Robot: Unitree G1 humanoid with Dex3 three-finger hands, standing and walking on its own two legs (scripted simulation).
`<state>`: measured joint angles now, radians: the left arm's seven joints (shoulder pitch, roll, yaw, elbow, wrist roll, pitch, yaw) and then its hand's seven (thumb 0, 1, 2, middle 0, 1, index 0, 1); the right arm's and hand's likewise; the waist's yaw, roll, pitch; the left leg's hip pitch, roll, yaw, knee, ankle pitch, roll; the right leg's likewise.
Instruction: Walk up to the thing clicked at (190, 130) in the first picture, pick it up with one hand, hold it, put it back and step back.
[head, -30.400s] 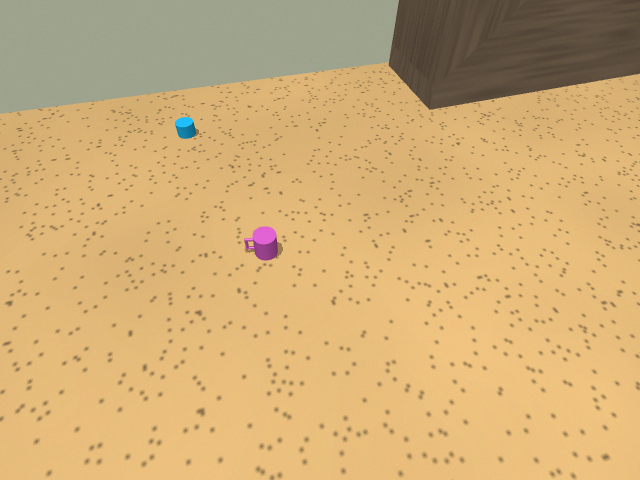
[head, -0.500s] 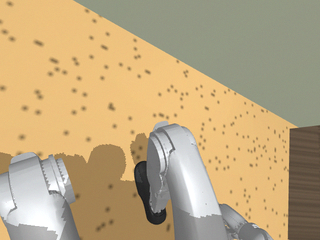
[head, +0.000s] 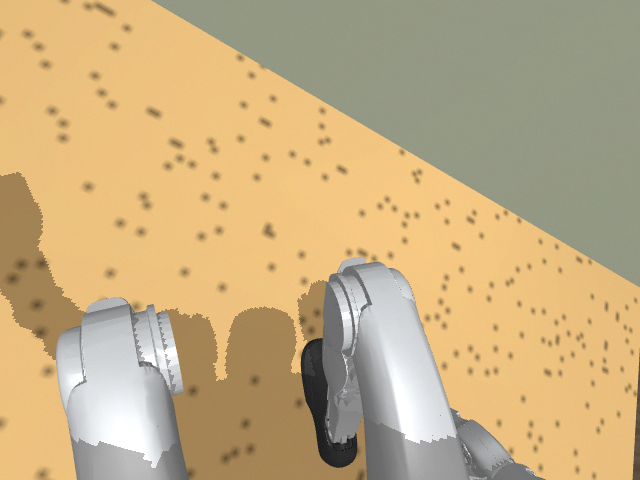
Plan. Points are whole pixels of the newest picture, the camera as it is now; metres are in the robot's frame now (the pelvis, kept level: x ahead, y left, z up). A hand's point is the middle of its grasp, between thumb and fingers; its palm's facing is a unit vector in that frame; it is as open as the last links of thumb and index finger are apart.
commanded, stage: settle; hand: left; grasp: from above
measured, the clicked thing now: out of the picture +0.43 +0.38 -0.22
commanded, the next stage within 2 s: lift in 0.32 s
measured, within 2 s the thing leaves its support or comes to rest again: neither
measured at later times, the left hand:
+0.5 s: hand out of the picture +0.41 +0.37 -0.12, palm faces -0.43 -0.11 -0.90, open 11.4 cm
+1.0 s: hand out of the picture +0.36 +0.37 -0.01, palm faces -0.45 -0.13 -0.89, open 11.3 cm
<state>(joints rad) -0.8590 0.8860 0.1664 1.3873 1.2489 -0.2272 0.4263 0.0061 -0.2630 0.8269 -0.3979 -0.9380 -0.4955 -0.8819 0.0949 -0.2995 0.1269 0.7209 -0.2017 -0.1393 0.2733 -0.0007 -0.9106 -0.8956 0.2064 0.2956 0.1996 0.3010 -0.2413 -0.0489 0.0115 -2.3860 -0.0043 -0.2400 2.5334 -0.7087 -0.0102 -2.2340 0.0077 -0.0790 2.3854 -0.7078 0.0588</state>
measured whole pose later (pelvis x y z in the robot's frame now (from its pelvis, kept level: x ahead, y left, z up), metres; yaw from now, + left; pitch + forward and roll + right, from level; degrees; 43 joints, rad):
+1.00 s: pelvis -0.02 +0.00 +0.10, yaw +6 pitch +34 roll -9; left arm -0.63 0.72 0.09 0.93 1.10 -0.19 0.09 0.01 -0.30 0.83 -0.45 -0.89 -0.55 -0.83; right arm 0.16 -0.27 -0.02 0.65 -0.04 0.03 0.12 0.00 -0.91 -0.90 0.21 0.30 0.20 0.30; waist -0.14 0.03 -0.14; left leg -2.12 0.02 -0.13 2.16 -0.64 0.00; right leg -2.01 -0.03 -0.03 2.07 -0.65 0.06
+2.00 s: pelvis +0.04 -0.01 +0.40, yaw +10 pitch +12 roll -1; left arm -0.32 0.42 -0.16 0.82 0.99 0.00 0.13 0.01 -0.25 0.81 -0.41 -0.91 -0.52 -0.85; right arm 0.25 -0.24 -0.03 0.73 0.03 -0.01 -0.04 0.01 -0.91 -0.90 0.21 0.30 0.20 0.30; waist -0.06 0.03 -0.09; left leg -0.80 0.06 0.00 1.00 -0.41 -0.02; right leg -0.77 -0.03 0.00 0.96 -0.40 0.04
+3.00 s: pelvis +0.08 -0.01 +0.46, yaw +9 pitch +4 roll +0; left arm -0.28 0.39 -0.20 0.72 1.00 0.02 0.01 0.00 -0.24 0.80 -0.40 -0.92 -0.51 -0.86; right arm 0.23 -0.25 -0.05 0.69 0.05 0.07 -0.03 0.01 -0.91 -0.89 0.21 0.30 0.20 0.30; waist -0.01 0.03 -0.03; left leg -0.35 0.05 0.04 0.58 -0.29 -0.02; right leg -0.36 -0.04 0.02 0.58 -0.29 0.04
